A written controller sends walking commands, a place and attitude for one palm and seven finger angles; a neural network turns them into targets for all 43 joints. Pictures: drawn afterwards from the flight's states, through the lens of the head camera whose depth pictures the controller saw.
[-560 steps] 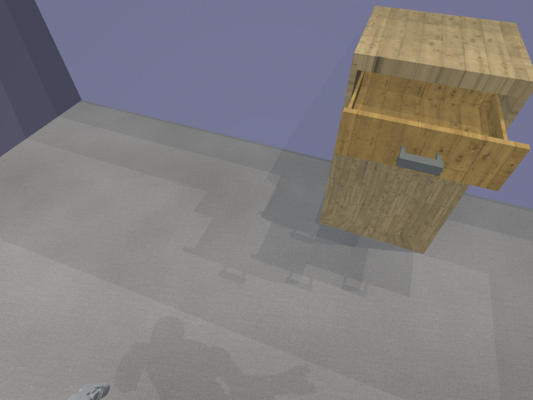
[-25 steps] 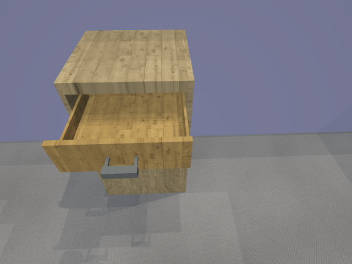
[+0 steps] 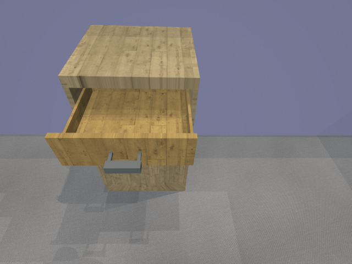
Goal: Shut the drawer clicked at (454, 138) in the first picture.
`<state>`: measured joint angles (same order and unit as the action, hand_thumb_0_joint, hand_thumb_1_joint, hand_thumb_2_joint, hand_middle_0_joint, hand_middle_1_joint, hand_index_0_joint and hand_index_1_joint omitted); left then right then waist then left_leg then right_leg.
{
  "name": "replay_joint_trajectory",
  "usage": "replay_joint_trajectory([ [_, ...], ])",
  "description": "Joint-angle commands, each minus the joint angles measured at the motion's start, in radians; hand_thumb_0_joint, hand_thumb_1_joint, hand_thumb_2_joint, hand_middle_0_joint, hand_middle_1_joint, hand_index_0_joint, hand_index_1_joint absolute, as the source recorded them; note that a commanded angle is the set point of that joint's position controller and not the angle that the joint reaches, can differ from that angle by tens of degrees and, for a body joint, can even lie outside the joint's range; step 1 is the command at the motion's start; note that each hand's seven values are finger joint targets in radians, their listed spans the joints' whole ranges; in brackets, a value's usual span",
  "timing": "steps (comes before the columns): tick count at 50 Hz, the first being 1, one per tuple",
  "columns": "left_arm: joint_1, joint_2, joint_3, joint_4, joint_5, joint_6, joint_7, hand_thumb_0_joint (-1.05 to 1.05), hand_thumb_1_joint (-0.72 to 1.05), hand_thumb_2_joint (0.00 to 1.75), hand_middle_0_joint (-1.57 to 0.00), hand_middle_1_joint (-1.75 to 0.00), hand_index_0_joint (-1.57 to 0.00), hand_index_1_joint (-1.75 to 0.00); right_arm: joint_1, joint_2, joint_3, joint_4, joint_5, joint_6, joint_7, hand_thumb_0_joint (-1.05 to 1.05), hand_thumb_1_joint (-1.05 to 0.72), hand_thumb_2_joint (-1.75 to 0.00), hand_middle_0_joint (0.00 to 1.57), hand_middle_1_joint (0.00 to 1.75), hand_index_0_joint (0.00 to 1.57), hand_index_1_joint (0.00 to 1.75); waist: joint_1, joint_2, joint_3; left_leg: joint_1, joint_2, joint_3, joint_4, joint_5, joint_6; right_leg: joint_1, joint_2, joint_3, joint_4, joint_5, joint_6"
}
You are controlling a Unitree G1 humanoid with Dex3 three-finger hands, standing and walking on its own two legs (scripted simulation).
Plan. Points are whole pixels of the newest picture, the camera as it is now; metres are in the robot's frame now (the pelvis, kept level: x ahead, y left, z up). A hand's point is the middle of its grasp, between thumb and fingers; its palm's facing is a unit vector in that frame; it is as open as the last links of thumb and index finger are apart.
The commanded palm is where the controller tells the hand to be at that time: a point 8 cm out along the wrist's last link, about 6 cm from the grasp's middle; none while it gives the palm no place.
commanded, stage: look again from close up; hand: left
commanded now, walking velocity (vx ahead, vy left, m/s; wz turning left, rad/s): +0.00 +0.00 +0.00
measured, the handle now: (124, 160) +0.42 +0.17 -0.06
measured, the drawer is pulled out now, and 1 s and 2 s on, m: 0.23 0.23 0.23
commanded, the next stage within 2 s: shuffle to correct the standing spot in 0.24 s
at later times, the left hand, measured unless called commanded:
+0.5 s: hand out of the picture -0.02 +0.17 -0.18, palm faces +0.00 -0.99 -0.14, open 7.3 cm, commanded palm none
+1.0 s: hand out of the picture +0.01 +0.11 -0.17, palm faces +0.06 -0.99 -0.10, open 7.3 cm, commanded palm none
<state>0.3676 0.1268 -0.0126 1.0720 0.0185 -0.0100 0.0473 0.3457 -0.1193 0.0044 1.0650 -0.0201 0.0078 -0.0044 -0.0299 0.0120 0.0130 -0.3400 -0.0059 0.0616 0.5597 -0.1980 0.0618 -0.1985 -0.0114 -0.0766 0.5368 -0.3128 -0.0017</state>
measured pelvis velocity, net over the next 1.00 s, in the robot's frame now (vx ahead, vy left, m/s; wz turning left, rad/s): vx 0.05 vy -0.02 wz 0.00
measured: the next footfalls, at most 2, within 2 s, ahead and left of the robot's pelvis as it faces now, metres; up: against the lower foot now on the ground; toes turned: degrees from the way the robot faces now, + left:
none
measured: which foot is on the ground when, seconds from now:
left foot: down 0.00-1.00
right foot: down 0.00-1.00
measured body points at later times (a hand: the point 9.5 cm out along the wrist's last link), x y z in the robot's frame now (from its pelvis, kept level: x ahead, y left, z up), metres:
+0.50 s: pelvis +0.01 +0.01 +0.01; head +0.00 +0.03 +0.46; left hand -0.02 +0.22 -0.16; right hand +0.03 -0.22 -0.14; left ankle +0.07 +0.08 -0.73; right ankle -0.01 -0.12 -0.73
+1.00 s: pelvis +0.05 -0.02 +0.01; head +0.05 +0.00 +0.45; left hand +0.00 +0.16 -0.16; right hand +0.04 -0.24 -0.15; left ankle +0.07 +0.08 -0.73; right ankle -0.01 -0.12 -0.73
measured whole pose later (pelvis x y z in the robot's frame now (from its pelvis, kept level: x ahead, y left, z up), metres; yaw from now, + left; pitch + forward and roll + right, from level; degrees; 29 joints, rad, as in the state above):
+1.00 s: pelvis +0.05 -0.02 +0.01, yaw +0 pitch -2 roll +0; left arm 0.40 0.08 -0.02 1.08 0.01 -0.03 0.05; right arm 0.28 -0.13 0.01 1.13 0.00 0.01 -0.03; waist 0.01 -0.04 0.03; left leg -0.24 0.00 0.05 0.51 -0.24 0.03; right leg -0.09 0.00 -0.08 0.47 -0.35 -0.02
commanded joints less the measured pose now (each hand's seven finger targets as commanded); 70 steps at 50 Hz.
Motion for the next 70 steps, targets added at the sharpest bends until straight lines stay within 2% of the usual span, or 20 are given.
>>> replay_joint_trajectory([
  [1,0.077,0.084,0.021,-0.054,0.000,-0.015,0.009,0.00,0.90,0.90,-0.20,-0.30,-0.20,-0.30,0.020,-0.113,-0.015,-0.058,0.004,-0.022,-0.011,0.00,-0.90,-0.90,0.20,0.30,0.20,0.30,0.027,0.016,0.090,-0.032,0.106,-0.188,-0.197,-0.145,0.001,-0.057,-0.069,0.091,-0.108,-0.020,-0.061],
  [4,0.069,0.085,0.019,-0.061,-0.001,-0.016,0.007,0.00,0.90,0.90,-0.20,-0.30,-0.20,-0.30,0.013,-0.121,-0.016,-0.050,0.007,-0.023,-0.010,0.00,-0.90,-0.90,0.20,0.30,0.20,0.30,0.023,-0.021,0.090,-0.008,0.099,-0.186,-0.209,-0.140,-0.003,-0.052,-0.076,0.096,-0.126,0.000,-0.056],
  [17,0.086,0.101,0.013,-0.050,0.003,-0.016,0.002,0.00,0.90,0.90,-0.20,-0.30,-0.20,-0.30,-0.029,-0.154,-0.014,-0.037,0.011,-0.028,-0.007,0.00,-0.90,-0.90,0.20,0.30,0.20,0.30,0.028,-0.001,0.056,0.082,0.107,-0.175,-0.267,-0.097,-0.010,-0.012,-0.090,0.084,-0.174,0.075,-0.030],
  [23,0.124,0.081,0.008,-0.016,0.011,-0.004,-0.008,0.00,0.90,0.90,-0.20,-0.30,-0.20,-0.30,-0.026,-0.180,-0.026,0.000,0.007,-0.015,-0.012,0.00,-0.90,-0.90,0.20,0.30,0.20,0.30,0.025,0.038,0.105,0.058,0.157,-0.240,-0.360,-0.386,0.009,-0.061,-0.041,0.031,-0.111,-0.074,-0.025],
  [26,0.142,0.078,0.008,-0.011,0.016,0.002,-0.014,0.00,0.90,0.90,-0.20,-0.30,-0.20,-0.30,-0.018,-0.190,-0.036,0.005,0.006,-0.013,-0.017,0.00,-0.90,-0.90,0.20,0.30,0.20,0.30,0.028,0.040,0.110,0.054,0.184,-0.268,-0.371,-0.414,0.034,-0.081,-0.025,0.018,-0.077,-0.078,-0.031],
  [30,0.164,0.069,0.010,-0.005,0.014,0.000,-0.019,0.00,0.90,0.90,-0.20,-0.30,-0.20,-0.30,-0.002,-0.173,-0.040,0.013,0.007,-0.017,-0.021,0.00,-0.90,-0.90,0.20,0.30,0.20,0.30,0.029,0.023,0.094,0.054,0.188,-0.249,-0.342,-0.364,0.046,-0.071,-0.026,0.021,-0.095,-0.049,-0.038],
  [35,0.194,0.078,0.015,0.005,0.006,-0.014,-0.014,0.00,0.90,0.90,-0.20,-0.30,-0.20,-0.30,-0.008,-0.112,-0.031,0.007,0.008,-0.024,-0.019,0.00,-0.90,-0.90,0.20,0.30,0.20,0.30,0.035,-0.090,0.099,0.004,0.092,-0.127,-0.174,-0.189,0.019,-0.020,-0.083,0.108,-0.206,-0.057,-0.064],
  [38,0.184,0.081,0.013,0.014,-0.004,-0.030,-0.001,0.00,0.90,0.90,-0.20,-0.30,-0.20,-0.30,-0.013,-0.057,-0.004,0.015,0.009,-0.035,-0.017,0.00,-0.90,-0.90,0.20,0.30,0.20,0.30,0.028,-0.134,0.083,0.008,0.037,-0.038,-0.061,-0.010,-0.013,0.029,-0.152,0.172,-0.233,0.173,-0.083],
  [42,0.182,0.074,0.005,0.026,-0.010,-0.044,0.009,0.00,0.90,0.90,-0.20,-0.30,-0.20,-0.30,0.007,-0.058,0.012,0.051,0.017,-0.042,-0.026,0.00,-0.90,-0.90,0.20,0.30,0.20,0.30,0.031,-0.031,0.038,0.116,0.070,-0.061,-0.077,0.238,-0.019,0.084,-0.138,0.103,-0.146,0.663,-0.034],
  [46,0.173,0.106,0.023,0.008,-0.011,-0.030,0.020,0.00,0.90,0.90,-0.20,-0.30,-0.20,-0.30,-0.018,-0.085,0.001,0.032,0.023,-0.023,-0.033,0.00,-0.90,-0.90,0.20,0.30,0.20,0.30,0.040,-0.045,0.036,0.106,0.073,-0.056,-0.068,0.263,-0.029,0.121,-0.172,0.114,-0.104,0.779,-0.037],
  [50,0.141,0.113,0.037,-0.030,-0.007,-0.017,0.023,0.00,0.90,0.90,-0.20,-0.30,-0.20,-0.30,-0.035,-0.097,-0.013,0.003,0.021,-0.012,-0.032,0.00,-0.90,-0.90,0.20,0.30,0.20,0.30,0.042,-0.060,0.024,0.115,0.081,-0.062,-0.062,0.309,-0.027,0.101,-0.178,0.118,-0.082,0.678,-0.056],
  [55,0.080,0.093,0.034,-0.057,-0.003,-0.006,0.017,0.00,0.90,0.90,-0.20,-0.30,-0.20,-0.30,-0.053,-0.112,-0.017,-0.012,0.017,-0.008,-0.025,0.00,-0.90,-0.90,0.20,0.30,0.20,0.30,0.037,-0.034,0.038,0.149,0.101,-0.109,-0.113,0.252,-0.011,0.027,-0.135,0.107,-0.123,0.308,-0.044],
  [56,0.103,0.123,0.031,-0.038,0.012,-0.031,0.040,0.00,0.90,0.90,-0.20,-0.30,-0.20,-0.30,-0.138,-0.142,-0.018,-0.095,0.015,-0.030,-0.023,0.00,-0.90,-0.90,0.20,0.30,0.20,0.30,0.055,0.045,0.097,0.116,0.103,-0.093,0.072,0.320,-0.029,-0.062,-0.155,0.178,-0.153,0.602,-0.027],
  [57,0.039,0.171,0.037,-0.094,0.004,-0.030,0.028,0.00,0.90,0.90,-0.20,-0.30,-0.20,-0.30,-0.072,-0.110,-0.023,-0.111,0.012,-0.016,-0.015,0.00,-0.90,-0.90,0.20,0.30,0.20,0.30,0.004,0.008,0.059,0.065,0.076,-0.090,0.031,-0.034,-0.032,-0.052,-0.196,0.189,-0.163,0.321,-0.069],
  [58,-0.024,0.161,0.032,-0.115,0.003,-0.027,0.019,0.00,0.90,0.90,-0.20,-0.30,-0.20,-0.30,-0.056,-0.115,-0.024,-0.115,0.009,-0.006,-0.011,0.00,-0.90,-0.90,0.20,0.30,0.20,0.30,-0.012,-0.014,0.066,0.059,0.069,-0.082,-0.001,-0.093,-0.037,-0.094,-0.168,0.182,-0.167,0.071,-0.092],
  [59,-0.040,0.154,0.032,-0.132,0.004,-0.023,0.015,0.00,0.90,0.90,-0.20,-0.30,-0.20,-0.30,-0.031,-0.130,-0.028,-0.124,0.003,-0.009,-0.006,0.00,-0.90,-0.90,0.20,0.30,0.20,0.30,-0.018,0.041,0.062,0.062,0.076,-0.101,-0.037,-0.075,-0.029,-0.118,-0.134,0.156,-0.137,-0.052,-0.094],
  [60,-0.029,0.153,0.036,-0.143,0.006,-0.020,0.014,0.00,0.90,0.90,-0.20,-0.30,-0.20,-0.30,-0.027,-0.147,-0.027,-0.127,-0.002,-0.019,-0.004,0.00,-0.90,-0.90,0.20,0.30,0.20,0.30,-0.002,0.130,0.039,0.053,0.099,-0.142,-0.083,-0.020,-0.013,-0.082,-0.094,0.117,-0.083,-0.036,-0.084],
  [61,-0.006,0.153,0.035,-0.138,0.004,-0.011,0.011,0.00,0.90,0.90,-0.20,-0.30,-0.20,-0.30,-0.035,-0.163,-0.023,-0.142,0.000,-0.020,-0.006,0.00,-0.90,-0.90,0.20,0.30,0.20,0.30,0.015,0.151,0.017,0.034,0.124,-0.199,-0.133,-0.034,0.013,-0.050,-0.055,0.079,-0.046,-0.075,-0.067],
  [64,0.022,0.139,0.024,-0.122,0.005,0.006,0.001,0.00,0.90,0.90,-0.20,-0.30,-0.20,-0.30,-0.081,-0.190,-0.025,-0.172,0.002,-0.013,-0.007,0.00,-0.90,-0.90,0.20,0.30,0.20,0.30,0.042,0.041,0.085,-0.065,0.132,-0.254,-0.251,-0.320,0.029,-0.042,-0.029,0.064,-0.053,-0.139,-0.051],
  [70,0.025,0.166,0.024,-0.128,0.008,0.011,-0.009,0.00,0.90,0.90,-0.20,-0.30,-0.20,-0.30,-0.081,-0.206,-0.028,-0.156,0.000,-0.014,-0.003,0.00,-0.90,-0.90,0.20,0.30,0.20,0.30,0.049,0.024,0.067,-0.030,0.128,-0.260,-0.327,-0.352,0.019,-0.048,-0.033,0.084,-0.061,-0.118,-0.049],
])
